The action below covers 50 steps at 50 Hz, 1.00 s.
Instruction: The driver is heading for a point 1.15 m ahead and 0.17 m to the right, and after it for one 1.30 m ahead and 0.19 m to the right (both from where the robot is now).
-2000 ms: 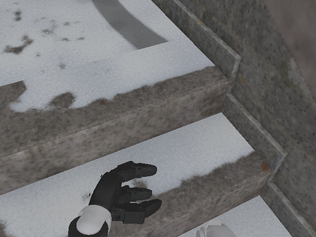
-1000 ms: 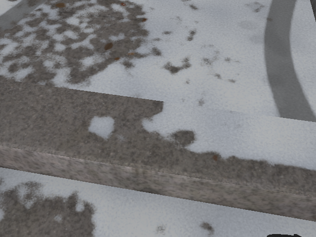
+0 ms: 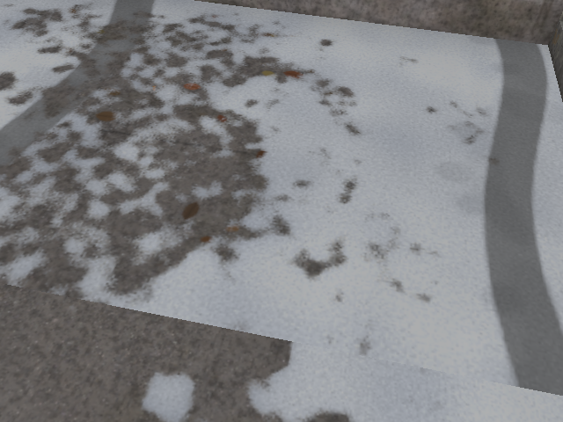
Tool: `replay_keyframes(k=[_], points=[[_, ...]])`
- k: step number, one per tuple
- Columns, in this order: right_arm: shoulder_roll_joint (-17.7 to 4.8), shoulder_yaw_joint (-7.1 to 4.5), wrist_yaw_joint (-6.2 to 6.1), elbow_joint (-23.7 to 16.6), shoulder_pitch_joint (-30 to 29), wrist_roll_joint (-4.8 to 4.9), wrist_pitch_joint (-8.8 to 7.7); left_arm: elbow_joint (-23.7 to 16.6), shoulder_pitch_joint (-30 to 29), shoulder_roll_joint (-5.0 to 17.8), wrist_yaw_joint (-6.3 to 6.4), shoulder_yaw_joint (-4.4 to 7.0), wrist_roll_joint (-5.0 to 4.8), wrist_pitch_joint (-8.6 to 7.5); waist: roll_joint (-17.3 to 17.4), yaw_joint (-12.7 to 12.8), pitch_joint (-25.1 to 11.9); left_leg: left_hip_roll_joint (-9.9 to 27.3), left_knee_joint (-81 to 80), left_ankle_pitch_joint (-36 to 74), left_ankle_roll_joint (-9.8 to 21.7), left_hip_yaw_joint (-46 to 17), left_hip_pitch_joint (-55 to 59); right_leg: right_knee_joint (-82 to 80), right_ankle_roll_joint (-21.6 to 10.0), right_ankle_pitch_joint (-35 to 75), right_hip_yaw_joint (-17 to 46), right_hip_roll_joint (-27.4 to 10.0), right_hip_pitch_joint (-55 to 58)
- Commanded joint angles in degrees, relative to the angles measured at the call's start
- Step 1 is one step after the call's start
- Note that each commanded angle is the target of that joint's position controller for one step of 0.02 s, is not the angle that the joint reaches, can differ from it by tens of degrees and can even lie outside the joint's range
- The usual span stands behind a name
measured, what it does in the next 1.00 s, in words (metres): climbs, turning right: left foot 0.17 m higher, then right foot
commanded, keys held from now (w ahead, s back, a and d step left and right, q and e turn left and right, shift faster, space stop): w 0.42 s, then w+e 0.58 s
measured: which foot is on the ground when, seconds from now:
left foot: up 0.00-0.36, down 0.38-1.00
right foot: down 0.00-0.42, up 0.44-0.94, down 0.96-1.00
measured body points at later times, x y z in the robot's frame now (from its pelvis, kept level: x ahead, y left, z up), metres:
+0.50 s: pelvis +0.33 +0.05 +0.16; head +0.35 +0.04 +0.61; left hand +0.28 +0.26 +0.01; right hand +0.57 -0.14 +0.07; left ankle +0.41 +0.13 -0.48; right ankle +0.15 -0.11 -0.41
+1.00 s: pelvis +0.64 -0.03 +0.23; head +0.64 -0.03 +0.68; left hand +0.91 +0.14 +0.15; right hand +0.56 -0.24 +0.08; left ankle +0.42 +0.14 -0.46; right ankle +0.71 -0.13 -0.48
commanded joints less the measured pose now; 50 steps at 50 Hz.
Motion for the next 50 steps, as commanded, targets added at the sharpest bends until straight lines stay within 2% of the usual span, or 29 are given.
replay_keyframes(k=[1, 2, 4, 5, 8, 10, 11, 12, 14, 15, 17, 18, 19, 20, 21, 22, 23, 24, 25, 27, 28, 30, 31, 35, 42, 46, 48, 49, 50], points=[[2.4, 1.14, -2.79, -9.0, -8.6, -0.38, 0.46, 9.8, 9.2, -4.5, -0.41, -0.76, 0.20, -0.37, 1.0, -2.2, 2.7, 0.7, 26.6, 1.4, 5.5, -4.0, -29.5, -38.2, -11.7, 1.5, 38.7, -16.2, 17.7], [3.5, 1.45, -2.77, -9.1, -8.0, -0.69, 1.51, 10.1, 5.5, -5.8, -0.56, -1.38, -0.38, -0.47, 0.0, -4.4, 3.4, 1.0, 28.2, -1.4, 6.4, -3.8, -32.5, -39.8, -10.2, 3.5, 33.9, -14.9, 16.3], [4.6, 2.45, -2.29, -9.3, -7.8, -0.18, 2.20, 12.9, 7.1, -6.3, -1.07, -1.36, 0.88, -1.13, -0.7, -5.7, 5.8, 2.2, 28.3, -5.9, 7.2, 0.7, -39.9, -41.2, -7.8, 10.1, 22.2, -11.6, 17.3], [3.6, 2.66, -1.98, -9.7, -9.4, 0.63, 2.28, 13.2, 8.0, -4.2, -1.46, -0.69, 1.63, -1.23, -0.6, -5.0, 6.4, 3.3, 27.3, -8.1, 6.7, 4.1, -40.9, -42.9, -7.7, 10.4, 18.8, -11.4, 17.1], [3.9, 3.76, -2.10, -14.0, -22.1, 0.94, 1.37, 17.0, 19.3, -4.5, -0.78, -1.68, 4.62, -1.28, -5.2, -1.1, 8.1, 4.9, 37.2, -14.2, 7.9, 8.1, -51.6, -46.3, -7.6, 10.8, 17.4, -12.3, 22.6], [4.4, 5.08, -2.65, -17.1, -28.4, 1.89, 0.59, 19.9, 25.3, -3.7, -0.26, -2.03, 6.39, -0.92, -3.4, 0.6, 10.5, 6.3, 34.7, -17.8, 8.8, 6.7, -61.9, -47.0, -6.7, 11.9, 19.0, -14.1, 31.0], [0.6, 4.35, -3.02, -20.0, -33.4, 2.45, 0.90, 20.2, 27.9, -2.5, -1.21, -2.49, 6.14, -1.14, 0.6, 1.9, 7.0, 7.6, 20.1, -9.4, 7.4, 10.8, -57.0, -48.7, -5.5, 11.4, 17.0, -13.1, 31.4], [-0.3, 4.15, -3.11, -21.7, -37.9, 2.42, 1.34, 20.3, 31.2, -2.0, -1.58, -2.44, 5.56, -1.35, -2.9, 4.2, 6.9, 9.0, 13.8, -6.1, 5.8, 13.7, -53.2, -50.9, -5.9, 13.5, 16.5, -12.9, 29.7], [3.0, 5.12, -1.20, -26.5, -48.2, -0.11, 4.26, 17.3, 26.8, -1.8, -3.83, -2.81, 2.61, -1.96, -8.4, 2.8, 7.9, 8.3, 4.1, -8.6, 2.8, 21.7, -19.8, -62.5, -8.0, 26.2, 11.2, -14.8, 5.1], [3.9, 4.96, -0.58, -26.6, -45.8, 0.06, 4.56, 17.1, 27.9, 1.2, -4.11, -2.55, 1.55, -2.93, -11.4, 0.5, 5.8, 4.3, 3.5, -11.5, 1.1, 22.9, -11.9, -59.0, -8.9, 48.0, 9.9, -14.9, 6.2], [-1.4, 3.27, -0.41, -25.4, -43.3, 0.18, 4.15, 17.1, 31.1, 8.1, -3.95, -0.70, -0.28, -4.91, -12.0, -0.9, 4.6, -0.4, -13.7, -23.4, -0.8, 25.8, -13.7, -52.5, -8.4, 86.5, 10.0, -17.2, 29.9], [-1.2, 3.15, -0.31, -24.2, -38.6, -0.14, 3.72, 16.7, 29.2, 11.3, -3.41, 0.66, -0.36, -4.96, -12.6, -2.2, 3.6, -1.4, -22.5, -25.6, -0.2, 25.0, -12.3, -48.2, -6.7, 96.2, 9.5, -18.8, 40.9], [-1.9, 2.49, -0.38, -22.4, -29.2, 0.06, 3.25, 16.7, 28.5, 14.2, -3.60, 2.54, 0.74, -4.44, -15.2, -4.8, -2.5, -1.8, -23.2, -20.5, 1.3, 21.9, -2.9, -39.3, -4.1, 109.2, 7.4, -18.8, 44.5], [-3.5, 2.21, -0.96, -18.4, -17.5, 1.03, 2.95, 16.7, 35.3, 7.4, -3.20, 2.00, 3.14, -4.67, -3.5, -3.9, -17.4, 5.0, -23.7, 1.8, 8.5, 5.0, 24.8, -23.2, -0.2, 92.4, 10.4, -15.0, 28.3], [-7.0, 1.15, -1.53, -14.5, -2.9, 0.73, 3.54, 15.0, 34.8, 3.2, -3.62, 1.54, 3.65, -4.17, 7.3, -9.2, -24.4, 12.7, -43.5, -12.3, 12.8, -20.5, 41.4, -9.5, 0.2, 53.3, 15.0, -6.0, 11.2], [-9.6, -0.48, -2.26, -9.1, 6.9, -0.40, 2.93, 15.5, 27.9, 1.9, -4.42, 3.07, 0.99, -2.86, 12.9, -12.2, -17.5, 18.5, -58.9, -23.0, 14.0, -38.4, 34.3, 22.0, 2.0, 21.6, 21.3, 1.5, 2.6], [-10.9, -1.17, -3.51, -7.1, 4.4, -0.35, 0.14, 14.3, 23.6, 1.5, -3.60, 3.82, -0.06, -2.96, 6.6, -10.0, -5.2, 17.6, -60.7, -35.5, 8.7, -35.9, 21.8, 38.3, 1.2, 26.3, 26.8, 0.5, -6.6], [-9.0, -0.95, -4.08, -6.9, -3.5, 0.47, -0.85, 13.5, 21.9, -0.1, -2.51, 3.24, 0.41, -3.27, 5.7, -6.1, -2.0, 18.2, -59.8, -29.4, 9.0, -29.9, 14.3, 48.1, 1.1, 27.4, 25.9, -0.3, -8.7], [-5.0, -0.37, -3.85, -5.8, -9.0, 0.82, -1.05, 11.7, 19.0, -0.8, -1.58, 2.96, 0.54, -3.41, -1.7, -3.3, -1.8, 19.8, -58.7, -17.0, 8.8, -24.2, 12.9, 52.5, 0.3, 25.5, 24.7, 0.0, -11.7], [4.4, 1.82, -3.91, -3.9, -15.3, -0.30, -0.68, 9.4, 15.0, -3.3, -0.79, 1.23, -0.33, -1.94, -5.7, 2.6, -2.7, 19.6, -59.4, -3.4, 2.4, -12.1, 10.3, 48.9, -2.4, 27.8, 23.5, -3.9, -14.3], [5.6, 2.12, -4.31, -3.3, -15.5, -0.68, -1.33, 9.1, 13.9, -3.4, -0.81, 1.18, 0.13, -1.19, -6.2, 4.6, -0.9, 17.1, -60.1, 0.0, 0.5, -4.6, 9.9, 42.8, -2.6, 27.2, 22.2, -5.2, -15.5], [3.6, 0.44, -5.00, -5.2, -17.4, -0.27, -2.27, 8.2, 9.3, -2.9, -1.85, 1.40, -0.41, -1.20, -3.9, 5.8, 1.3, 13.2, -65.5, -2.4, -1.9, 8.4, 7.3, 34.5, -1.8, 23.1, 17.1, -8.0, -12.7], [3.4, 0.40, -5.65, -6.4, -17.4, 0.04, -3.00, 8.4, 8.6, -2.0, -2.38, 2.02, 0.38, -1.62, 0.0, 5.8, 2.0, 12.7, -68.7, -1.9, -1.0, 11.2, 6.9, 33.4, -1.3, 23.4, 15.6, -8.8, -10.0], [-0.4, 0.12, -6.24, -5.4, -8.4, -2.40, -3.77, 2.8, -4.5, 2.3, -3.38, 3.16, 0.06, -3.33, 1.0, 0.9, 2.9, 11.5, -73.6, 8.3, -1.2, 19.7, 16.1, 10.5, -0.5, 34.0, 11.7, -8.8, -11.2], [-4.7, -1.02, -3.88, -1.7, 0.8, -0.57, -4.87, -0.1, -12.8, 1.5, -2.17, 3.70, -0.53, 0.82, 3.0, -0.1, 10.0, 17.6, -79.8, 27.6, -0.9, 23.3, 38.5, -20.9, 1.1, 32.0, 7.0, -6.6, -4.0], [-7.2, -2.56, -4.62, -1.6, 2.8, -0.59, -3.44, 0.1, -11.3, 4.7, -0.95, 5.62, -0.71, 0.07, 4.3, 1.9, 8.8, 19.7, -71.4, 47.0, -3.0, 25.4, 49.1, -27.5, 0.4, 20.5, 3.7, -2.1, 3.1], [-8.9, -3.26, -5.49, -2.3, 2.7, -1.03, -2.19, 0.9, -7.0, 7.3, 0.49, 6.82, -1.97, -1.34, 3.9, 3.8, 5.5, 18.1, -61.8, 52.5, -3.8, 26.9, 45.2, -32.6, -2.1, 27.1, 1.5, 2.3, 17.3], [-6.4, -2.48, -5.64, -2.7, 3.8, -2.35, -2.40, 3.3, 2.1, 9.7, 1.80, 8.00, -1.62, -1.78, 3.4, 5.4, -1.0, 16.3, -51.3, 45.0, -6.0, 26.1, 34.7, -26.5, -5.2, 31.2, 5.4, 1.7, 35.1], [-2.4, -0.86, -5.98, -5.2, 9.1, -2.38, -3.05, 5.8, 14.4, 11.1, 2.95, 8.06, -1.14, -2.23, -7.2, 6.0, -13.2, 11.2, -34.8, 21.6, -13.1, 22.8, 9.1, -23.7, -14.5, 34.5, 21.3, -6.0, 67.5]])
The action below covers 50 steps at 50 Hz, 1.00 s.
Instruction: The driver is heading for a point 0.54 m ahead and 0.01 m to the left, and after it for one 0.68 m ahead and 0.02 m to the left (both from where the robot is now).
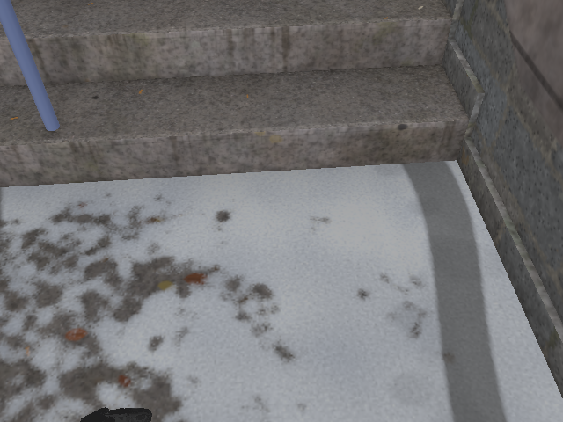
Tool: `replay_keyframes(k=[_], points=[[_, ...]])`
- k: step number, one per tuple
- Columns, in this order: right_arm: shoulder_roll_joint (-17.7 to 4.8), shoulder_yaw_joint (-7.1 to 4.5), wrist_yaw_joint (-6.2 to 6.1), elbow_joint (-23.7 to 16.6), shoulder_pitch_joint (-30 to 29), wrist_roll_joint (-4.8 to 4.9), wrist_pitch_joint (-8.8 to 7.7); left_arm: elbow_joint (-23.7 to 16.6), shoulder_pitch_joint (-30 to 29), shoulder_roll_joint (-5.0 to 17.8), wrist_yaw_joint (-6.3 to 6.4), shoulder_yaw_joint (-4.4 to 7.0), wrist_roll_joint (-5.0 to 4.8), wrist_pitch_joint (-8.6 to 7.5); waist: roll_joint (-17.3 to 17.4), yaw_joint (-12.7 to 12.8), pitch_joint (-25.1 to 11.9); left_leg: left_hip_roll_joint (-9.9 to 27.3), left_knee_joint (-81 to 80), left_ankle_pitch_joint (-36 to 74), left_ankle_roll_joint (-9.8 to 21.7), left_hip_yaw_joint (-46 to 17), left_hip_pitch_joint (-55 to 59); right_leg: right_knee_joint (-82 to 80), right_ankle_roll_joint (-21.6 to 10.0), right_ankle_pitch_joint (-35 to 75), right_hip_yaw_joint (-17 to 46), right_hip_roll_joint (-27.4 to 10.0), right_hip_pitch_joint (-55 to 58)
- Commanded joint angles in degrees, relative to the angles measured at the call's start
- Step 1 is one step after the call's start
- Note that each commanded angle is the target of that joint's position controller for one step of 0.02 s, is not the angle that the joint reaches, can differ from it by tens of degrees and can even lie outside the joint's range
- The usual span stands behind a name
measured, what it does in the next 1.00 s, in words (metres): walks ahead: left foot, then right foot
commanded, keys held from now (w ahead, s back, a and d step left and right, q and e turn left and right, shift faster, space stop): w+e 0.10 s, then w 0.20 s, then w+q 0.46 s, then no key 0.24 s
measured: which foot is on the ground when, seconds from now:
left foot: down 0.00-0.00, up 0.02-0.46, down 0.48-0.92, up 0.94-1.00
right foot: down 0.00-0.50, up 0.52-0.90, down 0.92-1.00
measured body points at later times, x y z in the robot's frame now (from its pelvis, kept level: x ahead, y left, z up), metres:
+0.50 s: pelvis +0.30 +0.00 +0.01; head +0.32 +0.00 +0.45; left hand +0.35 +0.27 -0.13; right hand +0.52 -0.25 -0.06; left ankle +0.43 +0.07 -0.72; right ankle +0.11 -0.08 -0.69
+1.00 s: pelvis +0.55 -0.04 +0.01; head +0.58 -0.04 +0.46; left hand +0.77 +0.21 -0.05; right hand +0.64 -0.31 -0.11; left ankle +0.44 +0.07 -0.66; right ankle +0.66 -0.14 -0.71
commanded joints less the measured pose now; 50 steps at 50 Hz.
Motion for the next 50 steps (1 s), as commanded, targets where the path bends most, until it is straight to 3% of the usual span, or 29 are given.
replay_keyframes(k=[1, 2, 3, 4, 5, 8, 11, 13, 15, 19, 21, 23, 24, 25, 26, 27, 29, 30, 34, 37, 39, 40, 43, 45, 46, 47, 48, 49, 50], points=[[-6.1, -0.51, 1.48, -5.1, 2.5, -0.72, -0.60, 8.7, 36.2, 8.4, 2.14, 2.08, 1.20, -0.09, -9.2, 10.9, -20.2, -8.4, 44.0, -4.2, -1.9, -10.1, -43.8, -10.8, -19.0, 14.1, 36.5, -15.4, 64.1], [-5.1, -0.73, 2.63, -9.1, -7.7, 1.71, -0.55, 9.9, 36.7, 10.5, 2.38, 3.73, 2.21, -0.86, -5.8, 13.3, -9.3, -8.1, 52.0, -3.4, 1.8, -19.8, -56.4, -15.6, -14.9, 10.1, 35.9, -15.5, 60.5], [-6.5, -1.06, 1.91, -10.6, -13.7, 1.55, -1.06, 8.9, 29.5, 10.5, 2.29, 3.95, 1.54, -1.68, -5.1, 11.3, 0.1, -4.6, 55.4, 1.6, 3.6, -22.9, -59.7, -16.6, -12.9, 10.5, 30.7, -14.2, 47.7], [-6.9, -1.34, 1.04, -10.2, -11.3, 0.57, -1.13, 8.4, 25.4, 6.9, 1.71, 2.82, 1.08, -1.92, -4.0, 7.1, -2.1, -2.6, 53.5, 4.3, 4.7, -24.3, -53.8, -16.7, -14.3, 15.5, 28.4, -14.2, 38.2], [-10.0, -3.01, -2.27, -17.0, -18.8, 8.40, -3.47, 1.8, 15.0, 6.0, 1.65, 1.58, -3.62, -1.30, -2.6, 1.3, 2.4, -3.5, 53.4, 5.8, 3.1, -21.4, -48.8, -19.9, -13.8, 22.5, 30.8, -13.3, 25.3], [-6.9, -2.90, -2.90, -15.6, -11.0, 6.21, -2.89, -1.3, 11.9, 4.3, 2.31, 0.15, -2.26, -0.28, 0.0, -3.2, 0.1, 0.7, 47.2, 6.6, 2.6, -21.0, -47.4, -21.6, -12.2, 14.3, 23.8, -12.9, 16.8], [-3.7, -1.71, -2.92, -18.1, -19.0, 3.66, -1.60, -1.5, 17.0, 6.8, 3.85, 0.37, -0.81, 0.15, -0.4, -0.2, 3.1, -0.3, 27.7, 20.0, 1.6, -16.6, -40.7, -23.9, -9.8, 15.3, 16.5, -8.1, 5.5], [-3.3, -1.48, -2.88, -18.9, -23.5, 4.18, -1.24, -0.8, 21.9, 7.3, 3.76, 0.49, -1.85, 0.11, -2.6, 2.5, 2.3, -2.9, 17.6, 29.0, 1.8, -16.3, -35.6, -23.0, -8.0, 15.2, 14.8, -6.5, 6.1], [-5.7, -1.75, -2.72, -20.6, -27.8, 5.47, -0.90, 0.2, 25.3, 8.1, 3.80, 0.42, -2.82, 0.06, -3.3, 4.4, 2.7, -4.1, 10.7, 31.3, 1.2, -17.1, -36.2, -23.1, -7.7, 8.6, 17.2, -8.1, 11.8], [-7.9, -1.89, -0.90, -23.2, -33.8, 6.10, -0.99, 1.0, 27.4, 8.5, 4.48, 0.51, -1.76, 0.96, -4.5, 6.4, 5.1, -4.3, 3.7, 26.3, 3.7, -17.5, -46.1, -17.7, -6.4, 13.5, 19.4, -13.8, 29.6], [-8.8, -2.28, -0.19, -22.9, -30.4, 5.99, -1.23, 0.6, 26.1, 9.4, 4.72, 0.83, -0.99, 1.57, -5.4, 4.1, 3.1, -6.5, 2.6, 21.2, 6.3, -16.0, -42.1, -12.0, -4.8, 30.7, 16.9, -14.3, 33.6], [-11.4, -3.72, 0.06, -19.5, -17.6, 5.36, -1.35, -1.1, 22.2, 9.8, 4.65, 0.81, -0.52, 1.70, -6.0, -2.6, -4.1, -8.3, 1.9, 22.7, 10.3, -15.9, -24.5, 1.4, -2.3, 46.9, 12.8, -11.2, 31.0], [-14.0, -4.48, -0.30, -17.1, -5.7, 4.96, -1.03, -3.2, 19.4, 9.5, 4.31, 0.65, 0.00, 1.06, -4.6, -7.3, -10.9, -1.1, 4.2, 27.0, 15.0, -25.5, -7.6, 15.4, -0.9, 37.6, 10.7, -8.6, 20.3], [-18.8, -5.74, -0.48, -16.7, -0.5, 4.28, -0.40, -4.1, 25.0, 5.3, 3.70, -0.46, -0.19, -0.44, 9.9, -5.5, -15.7, 11.2, 1.1, 21.8, 25.5, -50.7, 12.1, 37.5, 5.0, 4.6, 5.7, 0.9, -3.0], [-15.9, -5.29, -0.64, -16.7, -2.6, 5.58, 0.21, -4.0, 26.0, 6.9, 2.84, -0.69, -0.54, -1.91, 14.5, -4.4, -15.3, 13.5, -7.2, 10.7, 27.2, -65.1, 13.2, 43.9, 4.8, -18.5, 9.7, 0.9, -12.7], [-12.7, -4.71, -1.15, -17.9, -6.7, 6.11, 0.72, -5.3, 20.2, 9.9, 2.30, 0.19, -2.15, -2.69, 8.9, -4.4, -6.5, 11.4, -7.9, 3.6, 24.0, -58.1, 6.6, 46.7, 4.3, -14.7, 11.4, -2.7, -18.2], [-10.7, -3.88, -0.73, -19.5, -12.1, 5.09, 0.86, -7.2, 13.9, 9.2, 2.84, 0.31, -1.32, -3.31, -2.3, -1.4, 1.3, 6.6, -10.5, 13.8, 21.1, -47.1, -9.7, 39.6, 4.4, -9.8, 8.9, -5.7, -14.3], [-9.8, -3.42, -0.51, -19.8, -12.8, 5.04, 0.73, -7.9, 13.9, 9.0, 3.24, 0.58, -0.45, -3.12, -3.0, 0.6, 1.8, 4.5, -11.5, 19.9, 20.3, -43.8, -14.6, 35.6, 4.8, -8.8, 8.6, -7.2, -11.0], [-12.0, -4.13, -0.83, -20.1, -12.0, 5.65, 0.73, -11.0, 11.9, 7.6, 4.07, 0.45, 0.43, -1.70, 1.4, 2.4, 1.1, 0.8, -11.0, 34.6, 19.9, -36.3, -23.6, 20.5, 7.8, -5.4, 5.8, -7.4, -5.9], [-14.2, -5.05, -1.76, -19.1, -7.6, 6.67, 1.77, -13.7, 3.2, 4.8, 3.83, -0.62, 0.13, -1.61, 2.1, -1.0, 0.2, -2.6, -9.4, 31.8, 17.0, -33.3, -26.8, 4.6, 9.0, 6.7, 4.5, -4.3, 0.9], [-14.7, -5.22, -2.32, -18.4, -4.9, 6.70, 2.61, -14.4, 0.6, 5.8, 3.50, -0.48, -0.65, -1.49, 4.0, -2.2, 0.1, -2.6, -7.9, 30.9, 15.7, -34.2, -25.2, -0.6, 9.4, 11.2, 4.9, -2.4, 2.5], [-13.6, -4.93, -2.47, -18.1, -3.6, 6.73, 3.00, -14.7, -0.4, 5.9, 3.45, -0.45, -1.14, -1.55, 5.1, -2.9, 0.2, -2.1, -6.7, 32.4, 15.3, -34.7, -23.4, -2.0, 9.1, 11.3, 4.9, -2.1, 2.3], [-11.6, -4.57, -2.94, -17.7, -0.9, 6.53, 4.16, -15.6, -1.6, 6.8, 2.63, -0.06, -0.51, -2.18, 5.1, -3.5, -0.9, -1.1, 0.4, 35.7, 13.6, -37.7, -16.9, -7.2, 6.7, 10.6, 5.5, -0.9, 3.2], [-11.1, -4.49, -3.27, -18.9, -3.4, 6.26, 4.36, -14.8, 2.6, 7.2, 2.41, 0.33, 0.17, -2.95, 5.9, -0.2, -2.6, -3.1, 6.8, 40.4, 11.4, -37.5, -15.3, -13.9, 3.9, 15.8, 5.2, -1.3, 10.4], [-9.6, -4.06, -3.15, -20.5, -4.7, 5.51, 3.88, -14.1, 7.4, 9.6, 2.73, 0.91, 1.05, -3.24, 4.4, 1.7, -7.2, -5.2, 14.0, 38.6, 9.2, -35.6, -19.7, -11.2, 1.0, 29.5, 8.3, -6.8, 21.5], [-7.6, -3.44, -3.08, -20.7, -0.7, 5.69, 3.13, -12.9, 14.6, 12.8, 3.26, 1.49, 2.59, -2.87, -4.7, 3.1, -13.0, -10.5, 27.5, 15.0, 5.7, -31.6, -33.1, -4.7, -6.0, 54.9, 18.2, -18.5, 40.2], [-9.7, -3.24, -2.70, -20.1, 5.9, 6.28, 2.66, -11.3, 19.1, 12.2, 3.22, 1.82, 1.04, -1.33, -18.2, 3.3, -22.3, -13.1, 40.5, -17.0, 3.0, -28.8, -40.8, -5.1, -14.8, 56.7, 32.4, -30.1, 49.0], [-14.0, -4.06, -2.59, -19.4, 5.4, 6.22, 3.18, -11.7, 18.4, 10.8, 3.57, 1.48, -0.66, -0.21, -11.2, 3.3, -20.1, -9.6, 47.4, -15.8, 1.6, -29.5, -44.8, -7.2, -14.5, 38.1, 35.3, -29.9, 44.8], [-13.5, -4.18, -2.93, -19.9, -0.5, 6.35, 4.15, -11.7, 15.7, 9.8, 4.06, 1.13, -0.65, 0.74, -7.0, 3.5, -13.2, -8.1, 49.4, -11.4, 0.1, -27.2, -46.8, -10.0, -12.4, 28.3, 32.0, -26.4, 37.9]])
